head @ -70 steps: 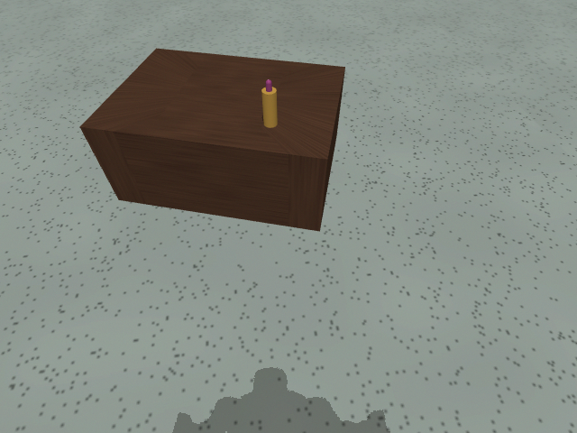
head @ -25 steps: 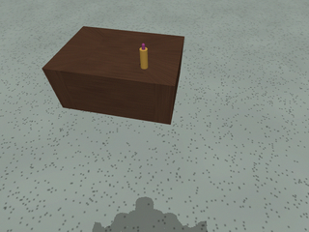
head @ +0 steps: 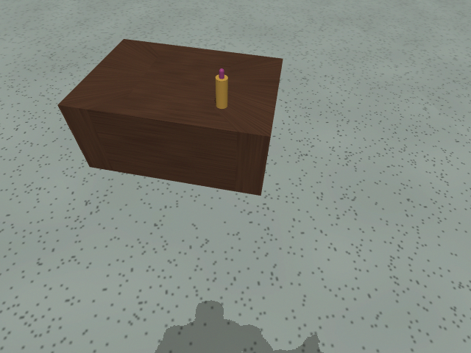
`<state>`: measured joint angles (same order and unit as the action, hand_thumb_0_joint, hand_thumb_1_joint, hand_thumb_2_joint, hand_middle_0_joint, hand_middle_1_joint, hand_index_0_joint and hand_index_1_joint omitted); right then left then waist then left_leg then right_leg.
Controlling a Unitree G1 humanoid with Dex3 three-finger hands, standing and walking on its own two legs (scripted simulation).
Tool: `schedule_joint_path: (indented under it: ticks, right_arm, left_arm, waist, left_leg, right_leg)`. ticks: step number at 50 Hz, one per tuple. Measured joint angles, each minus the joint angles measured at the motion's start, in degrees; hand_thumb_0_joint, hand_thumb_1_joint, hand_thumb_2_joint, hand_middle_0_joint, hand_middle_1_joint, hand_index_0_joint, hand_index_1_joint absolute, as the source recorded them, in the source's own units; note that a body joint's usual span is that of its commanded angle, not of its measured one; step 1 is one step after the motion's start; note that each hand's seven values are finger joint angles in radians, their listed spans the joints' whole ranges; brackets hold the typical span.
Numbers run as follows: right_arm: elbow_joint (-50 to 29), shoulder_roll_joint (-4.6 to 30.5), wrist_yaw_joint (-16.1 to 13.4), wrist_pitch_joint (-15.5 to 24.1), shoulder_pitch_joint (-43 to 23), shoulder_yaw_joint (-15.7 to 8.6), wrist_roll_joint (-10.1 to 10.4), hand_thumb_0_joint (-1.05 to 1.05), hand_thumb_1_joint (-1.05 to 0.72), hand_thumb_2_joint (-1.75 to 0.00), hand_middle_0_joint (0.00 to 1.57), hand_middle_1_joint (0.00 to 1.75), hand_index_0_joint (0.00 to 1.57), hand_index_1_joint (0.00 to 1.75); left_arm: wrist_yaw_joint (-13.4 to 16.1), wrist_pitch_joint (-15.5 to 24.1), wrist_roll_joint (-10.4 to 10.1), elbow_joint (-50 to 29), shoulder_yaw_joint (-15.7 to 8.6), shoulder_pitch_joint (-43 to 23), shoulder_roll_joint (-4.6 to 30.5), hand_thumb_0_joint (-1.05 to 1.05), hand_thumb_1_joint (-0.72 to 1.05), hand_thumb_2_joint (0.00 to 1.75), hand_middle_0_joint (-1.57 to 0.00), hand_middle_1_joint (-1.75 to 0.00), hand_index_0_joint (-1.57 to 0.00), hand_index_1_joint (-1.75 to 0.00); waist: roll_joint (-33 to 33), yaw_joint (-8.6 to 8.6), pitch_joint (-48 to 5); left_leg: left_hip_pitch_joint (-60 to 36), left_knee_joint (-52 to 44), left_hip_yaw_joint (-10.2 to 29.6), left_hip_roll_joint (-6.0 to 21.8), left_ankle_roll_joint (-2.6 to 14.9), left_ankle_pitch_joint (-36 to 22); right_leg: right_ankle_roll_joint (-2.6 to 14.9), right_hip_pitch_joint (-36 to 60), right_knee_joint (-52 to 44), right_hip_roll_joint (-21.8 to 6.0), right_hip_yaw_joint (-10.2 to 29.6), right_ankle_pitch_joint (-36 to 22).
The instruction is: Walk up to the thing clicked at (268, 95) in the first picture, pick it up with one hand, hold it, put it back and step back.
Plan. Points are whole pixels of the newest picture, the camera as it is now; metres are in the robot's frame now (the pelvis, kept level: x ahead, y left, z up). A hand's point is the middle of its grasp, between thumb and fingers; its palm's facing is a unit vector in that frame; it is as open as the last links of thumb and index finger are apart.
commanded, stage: walk up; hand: left
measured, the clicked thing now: (221, 88) +1.18 +0.10 -0.25
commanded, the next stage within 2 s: none
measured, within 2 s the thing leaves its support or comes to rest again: neither
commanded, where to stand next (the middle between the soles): +0.68 +0.02 m, yaw -8 degrees
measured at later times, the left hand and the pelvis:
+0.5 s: hand (128, 255) +0.32 +0.25 -0.12, palm faces -0.09 -0.91 -0.40, open 7.4 cm; pelvis +0.19 -0.01 -0.01, yaw -5 degrees
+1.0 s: hand (126, 196) +0.50 +0.30 -0.14, palm faces -0.21 -0.91 -0.36, open 7.4 cm; pelvis +0.39 +0.04 +0.00, yaw -9 degrees
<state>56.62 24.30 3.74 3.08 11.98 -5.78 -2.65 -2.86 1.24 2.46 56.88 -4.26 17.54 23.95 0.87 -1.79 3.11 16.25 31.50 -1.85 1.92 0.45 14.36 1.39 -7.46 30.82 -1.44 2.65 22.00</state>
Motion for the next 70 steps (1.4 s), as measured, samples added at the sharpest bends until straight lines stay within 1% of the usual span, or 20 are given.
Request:
schedule_joint_path:
  ticks: [2, 4, 6, 11, 16, 18, 20, 23, 25, 32, 36, 39, 42, 44, 50, 55, 58, 61, 64, 70]
  right_arm:
    - [-1.38, -0.32, -0.35, 0.99, 0.87, -0.46, -0.2, 0.0, -0.9, -0.9, 0.2, 0.3, 0.2, 0.3]
    - [-2.0, -1.02, -0.59, 1.01, 2.06, -0.16, 0.48, 0.0, -0.9, -0.9, 0.2, 0.3, 0.2, 0.3]
    - [-2.27, -1.57, -0.73, 0.78, 3.45, 0.37, 0.84, 0.0, -0.9, -0.9, 0.2, 0.3, 0.2, 0.3]
    - [-2.97, -1.67, -0.48, 0.68, 6.34, 1.16, 1.06, 0.0, -0.9, -0.9, 0.2, 0.3, 0.2, 0.3]
    - [-4.42, -0.78, -0.2, 0.21, 7.9, 1.24, 1.34, 0.01, -0.9, -0.9, 0.21, 0.3, 0.21, 0.3]
    - [-5.02, -0.55, -0.26, -0.28, 8.75, 1.33, 1.54, 0.01, -0.9, -0.9, 0.21, 0.3, 0.21, 0.3]
    - [-5.14, -0.41, -0.6, -0.9, 8.76, 1.53, 1.77, 0.01, -0.9, -0.9, 0.21, 0.3, 0.21, 0.3]
    - [-4.84, -0.85, -0.95, -1.84, 7.18, 2.39, 2.14, 0.01, -0.9, -0.9, 0.2, 0.3, 0.2, 0.3]
    - [-5.18, -0.72, -0.84, -1.81, 6.21, 2.6, 2.33, 0.01, -0.9, -0.9, 0.2, 0.3, 0.2, 0.3]
    - [-7.53, -0.22, 1.01, -0.98, 4.13, 1.61, 1.57, 0.01, -0.9, -0.9, 0.2, 0.3, 0.2, 0.3]
    - [-7.54, 0.38, 1.58, -0.51, 4.19, 0.65, 1.2, 0.0, -0.9, -0.9, 0.2, 0.3, 0.2, 0.3]
    - [-7.94, 0.69, 1.05, 0.85, 4.56, -0.05, 0.74, 0.0, -0.9, -0.9, 0.2, 0.3, 0.2, 0.3]
    - [-8.63, 0.03, 0.19, 1.63, 4.99, 0.27, 1.64, 0.0, -0.9, -0.9, 0.2, 0.3, 0.2, 0.3]
    - [-8.64, -0.85, -0.31, 1.55, 5.68, 0.97, 1.91, 0.0, -0.9, -0.9, 0.2, 0.3, 0.2, 0.3]
    - [-8.6, -1.24, -0.73, 1.35, 8.56, 2.29, 1.86, 0.0, -0.9, -0.9, 0.21, 0.3, 0.2, 0.3]
    - [-8.96, -0.42, -0.7, 0.58, 10.35, 2.56, 2.12, 0.0, -0.9, -0.9, 0.21, 0.3, 0.21, 0.3]
    - [-9.39, -0.15, -0.81, -0.27, 11.32, 2.76, 2.47, 0.01, -0.9, -0.9, 0.21, 0.3, 0.21, 0.3]
    - [-8.46, -0.36, -1.31, -1.62, 9.68, 3.12, 2.43, 0.01, -0.9, -0.9, 0.21, 0.3, 0.2, 0.3]
    - [-8.02, -0.16, -1.2, -1.96, 7.78, 3.28, 2.52, 0.01, -0.9, -0.9, 0.2, 0.3, 0.2, 0.3]
    - [-8.45, 0.4, 0.31, -1.13, 5.73, 2.4, 1.8, 0.01, -0.9, -0.9, 0.2, 0.3, 0.2, 0.3]
  left_arm:
    - [0.57, -0.96, -0.23, 0.59, 0.01, 0.46, 0.44, 0.01, 0.9, 0.89, -0.2, -0.3, -0.2, -0.3]
    - [0.6, -1.06, -0.7, 0.78, 0.48, 0.32, 0.98, 0.01, 0.91, 0.89, -0.2, -0.3, -0.2, -0.3]
    - [0.23, -0.36, -1.12, 0.25, 0.66, -0.02, 1.33, 0.01, 0.91, 0.89, -0.2, -0.3, -0.2, -0.3]
    - [-1.23, 0.42, -1.31, -1.92, 0.92, -1.49, 1.18, 0.01, 0.91, 0.89, -0.2, -0.3, -0.2, -0.3]
    - [-1.75, 0.88, -1.18, -3.6, 0.94, -3.99, 0.37, 0.01, 0.91, 0.89, -0.2, -0.3, -0.2, -0.3]
    - [-1.54, 1.44, -1.22, -4.37, 0.84, -4.71, 0.28, 0.01, 0.91, 0.89, -0.2, -0.3, -0.2, -0.3]
    - [-0.79, 2.62, -1.14, -5.5, 0.42, -5.84, -0.26, 0.01, 0.91, 0.89, -0.2, -0.3, -0.2, -0.3]
    - [0.03, 3.68, -2.03, -7.65, 0.83, -6.36, -1.28, 0.01, 0.91, 0.89, -0.2, -0.3, -0.2, -0.3]
    - [0.33, 3.85, -2.39, -8.39, 1.46, -5.76, -2.14, 0.0, 0.91, 0.89, -0.2, -0.3, -0.2, -0.3]
    - [0.27, 3.93, -1.58, -8.88, 2.03, -1.27, -1.87, 0.0, 0.9, 0.89, -0.2, -0.3, -0.21, -0.3]
    - [0.12, 3.42, -1.4, -8.14, 1.81, 0.96, -0.19, 0.01, 0.9, 0.89, -0.21, -0.3, -0.21, -0.3]
    - [0.59, 2.46, -1.23, -6.88, 1.41, 2.33, 1.21, 0.01, 0.9, 0.89, -0.21, -0.3, -0.21, -0.3]
    - [1.57, 1.31, -1.68, -4.63, 1.71, 1.52, 1.6, 0.01, 0.9, 0.89, -0.2, -0.3, -0.2, -0.3]
    - [1.55, 1.56, -2.1, -4.24, 1.78, 0.76, 2.01, 0.01, 0.91, 0.89, -0.2, -0.3, -0.2, -0.3]
    - [0.24, 1.81, -2.09, -5.56, 1.69, -1.47, 1.2, 0.01, 0.91, 0.89, -0.2, -0.3, -0.2, -0.3]
    - [-0.5, 1.93, -1.79, -7.04, 1.49, -3.47, -0.23, 0.01, 0.91, 0.89, -0.2, -0.3, -0.2, -0.3]
    - [-0.27, 2.94, -1.65, -8.07, 1.15, -3.7, -0.29, 0.01, 0.91, 0.89, -0.2, -0.3, -0.2, -0.3]
    - [0.54, 3.84, -1.73, -9.02, 1.02, -4.27, -1.07, 0.01, 0.91, 0.89, -0.2, -0.3, -0.2, -0.3]
    - [0.82, 3.93, -2.04, -9.6, 1.75, -3.75, -2.04, 0.01, 0.91, 0.89, -0.2, -0.3, -0.2, -0.3]
    - [0.58, 3.85, -1.44, -9.73, 1.77, -0.68, -1.47, 0.0, 0.9, 0.89, -0.2, -0.3, -0.21, -0.3]
  waist:
    - [0.93, 0.93, -0.13]
    - [1.66, 1.85, -0.14]
    - [2.1, 2.28, 0.03]
    - [1.26, 3.08, 0.78]
    - [-0.75, 4.02, 1.71]
    - [-1.7, 4.36, 1.35]
    - [-3.75, 4.2, 1.91]
    - [-4.29, 2.77, 2.52]
    - [-4.82, 2.14, 2.3]
    - [-4.29, 0.85, 1.24]
    - [-2.79, 0.29, 0.39]
    - [0.14, 0.76, -0.08]
    - [1.27, 2.2, 0.38]
    - [2.28, 2.64, 0.98]
    - [1.84, 3.32, 2.28]
    - [-0.72, 4.18, 2.72]
    - [-2.03, 4.23, 2.01]
    - [-3.78, 3.28, 2.3]
    - [-4.88, 2.23, 1.93]
    - [-4.78, 0.65, 0.97]
  left_leg:
    - [-0.47, 1.06, -1.34, -0.58, 0.2, -0.43]
    - [-2.72, -0.64, -2.09, -0.91, 0.82, 0.74]
    - [-5.69, -3.6, -2.73, -1.14, 1.18, 0.72]
    - [-12.18, -9.28, -4.12, -1.35, 1.3, 1.18]
    - [-15.98, -7.51, -5.5, -1.06, 0.13, 6.23]
    - [-16.16, -3.61, -5.48, -0.32, -0.5, 10.19]
    - [-13.14, 7.03, -4.05, 1.9, 0.68, 13.73]
    - [-3.96, 26.94, 0.72, 0.36, 1.77, 13.88]
    - [1.47, 31.64, 1.59, 0.62, 1.89, 11.38]
    - [10.89, 16.54, 1.6, 4.49, 0.07, 4.57]
    - [9.45, 6.83, -0.03, 4.54, -0.19, -0.1]
    - [7.42, 6.71, -2.62, 2.24, -0.02, -2.32]
    - [5.86, 8.38, -3.71, 1.83, 0.49, 1.27]
    - [2.95, 5.59, -4.48, 1.38, 0.83, 1.36]
    - [-4.56, -1.68, -5.97, 0.32, 1.35, 1.58]
    - [-7.94, -1.1, -6.09, 0.47, 0.54, 5.24]
    - [-7.48, 5.58, -5.55, 1.37, 0.12, 10.67]
    - [-1.4, 22.49, -0.93, 0.7, 1.49, 14.63]
    - [4.89, 29.68, 1.01, 0.26, 1.63, 12.98]
    - [11.18, 19.43, 1.42, 3.28, 0.06, 6.42]
  right_leg:
    - [0.96, -5.84, 13.94, 1.25, 2.32, 4.75]
    - [1.23, -11.05, 23.31, 2.25, 2.37, 3.25]
    - [0.7, -14.84, 25.89, 1.7, 0.99, 0.31]
    - [-1.26, -19.18, 16.57, -1.11, -1.53, -5.23]
    - [-0.17, -17.57, 4.84, -2.42, -3.49, -10.56]
    - [0.55, -15.0, 1.93, -1.56, -4.77, -11.37]
    - [0.36, -14.18, 3.81, 0.14, -5.98, -12.88]
    - [0.6, -12.78, 6.21, 0.59, -5.88, -8.81]
    - [0.64, -10.42, 4.2, 0.7, -5.78, -8.33]
    - [-0.17, -4.42, -0.54, 0.59, -4.92, -6.12]
    - [-1.34, -2.75, 1.82, -0.39, -4.45, -1.6]
    - [-0.14, -5.01, 11.86, -2.68, -2.16, 3.72]
    - [1.42, -12.4, 29.52, 0.53, 1.02, 4.55]
    - [1.56, -16.25, 33.38, 0.97, 0.49, 2.0]
    - [-0.15, -21.09, 21.74, -1.52, -3.24, -2.1]
    - [0.53, -19.01, 9.15, -1.72, -5.34, -7.69]
    - [1.31, -14.53, 2.73, -0.04, -6.08, -11.83]
    - [1.35, -14.35, 7.3, 0.89, -6.72, -8.95]
    - [1.54, -11.76, 5.61, 0.76, -6.85, -7.85]
    - [0.83, -7.55, 1.69, 0.03, -6.82, -6.82]
